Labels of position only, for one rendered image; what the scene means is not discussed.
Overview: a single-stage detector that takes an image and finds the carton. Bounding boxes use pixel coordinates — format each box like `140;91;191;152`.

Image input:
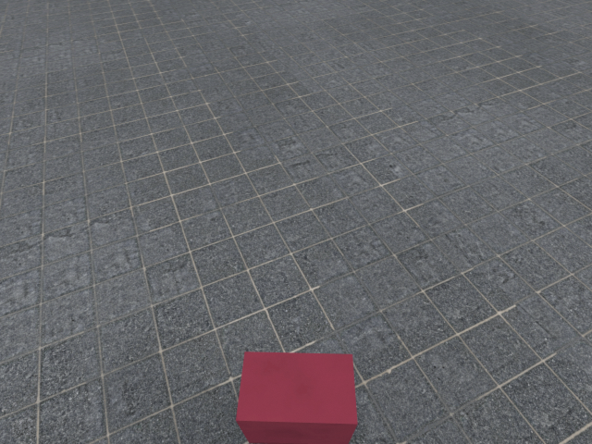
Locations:
236;351;358;444

